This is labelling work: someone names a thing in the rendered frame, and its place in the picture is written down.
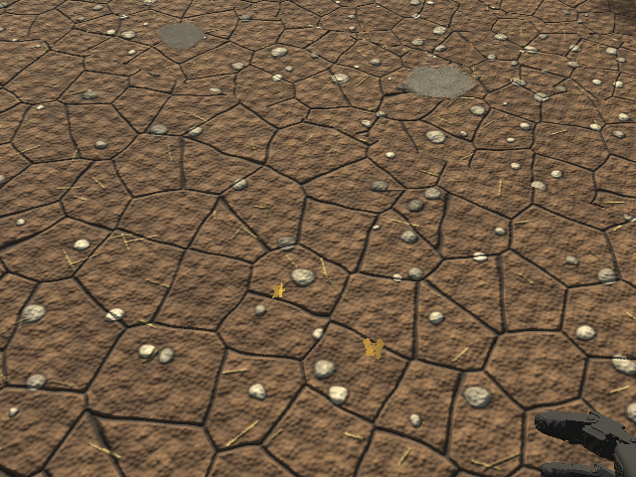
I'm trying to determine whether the robot right hand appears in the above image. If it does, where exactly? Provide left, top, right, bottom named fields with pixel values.
left=535, top=410, right=636, bottom=477

